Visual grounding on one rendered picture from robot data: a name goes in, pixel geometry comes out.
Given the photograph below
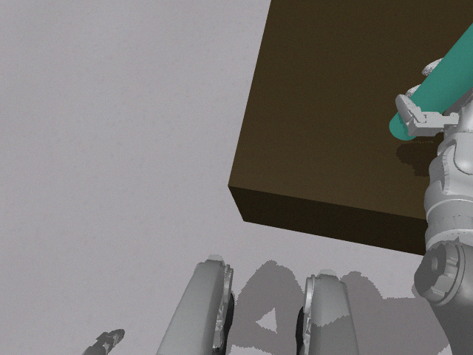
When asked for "right robot hand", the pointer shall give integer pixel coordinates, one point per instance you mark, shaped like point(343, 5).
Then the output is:
point(457, 118)

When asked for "left robot hand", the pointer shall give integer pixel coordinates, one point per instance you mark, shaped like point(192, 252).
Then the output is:
point(105, 342)

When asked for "left robot foot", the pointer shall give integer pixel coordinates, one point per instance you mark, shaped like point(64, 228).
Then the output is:
point(226, 328)

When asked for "right robot arm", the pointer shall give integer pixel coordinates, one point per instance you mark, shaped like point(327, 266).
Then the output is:
point(445, 275)

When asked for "can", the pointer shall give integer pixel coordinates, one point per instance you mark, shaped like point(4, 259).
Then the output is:
point(448, 81)

